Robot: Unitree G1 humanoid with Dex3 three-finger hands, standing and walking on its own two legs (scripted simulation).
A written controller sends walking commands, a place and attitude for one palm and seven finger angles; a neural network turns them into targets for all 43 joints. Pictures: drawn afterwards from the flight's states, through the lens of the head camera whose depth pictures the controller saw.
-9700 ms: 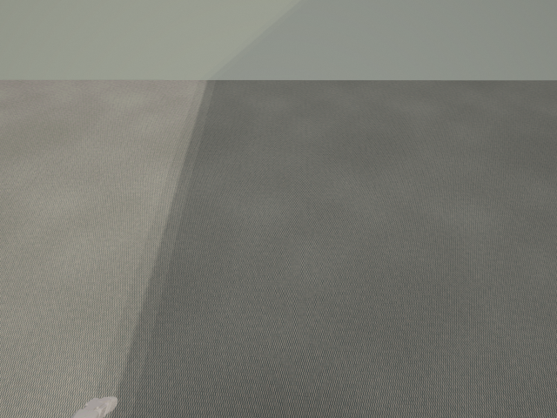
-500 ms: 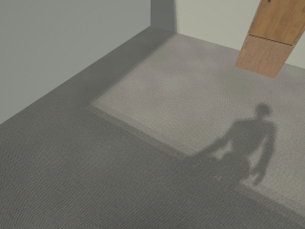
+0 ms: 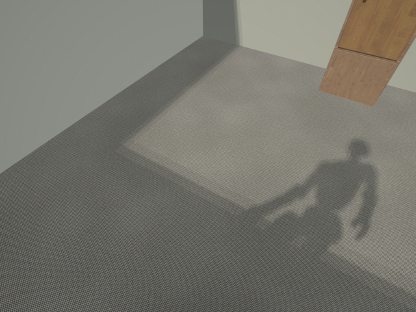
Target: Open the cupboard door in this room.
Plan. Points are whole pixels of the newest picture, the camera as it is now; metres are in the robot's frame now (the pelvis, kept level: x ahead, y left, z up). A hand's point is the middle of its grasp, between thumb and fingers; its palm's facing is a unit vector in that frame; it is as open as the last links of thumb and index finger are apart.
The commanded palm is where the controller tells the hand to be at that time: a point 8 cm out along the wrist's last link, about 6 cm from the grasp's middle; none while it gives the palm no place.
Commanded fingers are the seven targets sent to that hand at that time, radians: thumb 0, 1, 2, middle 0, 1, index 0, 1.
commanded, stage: stand and wait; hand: left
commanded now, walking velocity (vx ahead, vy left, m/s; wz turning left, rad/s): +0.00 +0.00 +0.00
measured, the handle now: out of the picture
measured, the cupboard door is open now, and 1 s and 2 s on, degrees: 0 0 0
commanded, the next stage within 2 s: turn or walk to find it in 0.12 s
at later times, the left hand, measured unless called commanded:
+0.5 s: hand out of the picture +0.06 +0.23 -0.16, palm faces +0.02 -0.95 -0.30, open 7.4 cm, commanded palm none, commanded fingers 0.00 0.90 0.90 -0.20 -0.30 -0.20 -0.30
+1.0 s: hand out of the picture +0.07 +0.26 -0.15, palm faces +0.01 -0.94 -0.35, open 7.4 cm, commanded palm none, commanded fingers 0.00 0.90 0.90 -0.20 -0.30 -0.20 -0.30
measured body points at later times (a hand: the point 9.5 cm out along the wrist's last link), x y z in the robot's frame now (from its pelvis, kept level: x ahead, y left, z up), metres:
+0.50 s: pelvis +0.00 +0.00 +0.00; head +0.02 -0.01 +0.44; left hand +0.06 +0.28 -0.14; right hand +0.07 -0.27 -0.15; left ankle -0.03 +0.13 -0.75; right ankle +0.00 -0.10 -0.75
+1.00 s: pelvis +0.00 +0.00 +0.00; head +0.00 -0.01 +0.45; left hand +0.07 +0.31 -0.13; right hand +0.09 -0.31 -0.13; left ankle -0.03 +0.13 -0.75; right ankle +0.00 -0.10 -0.75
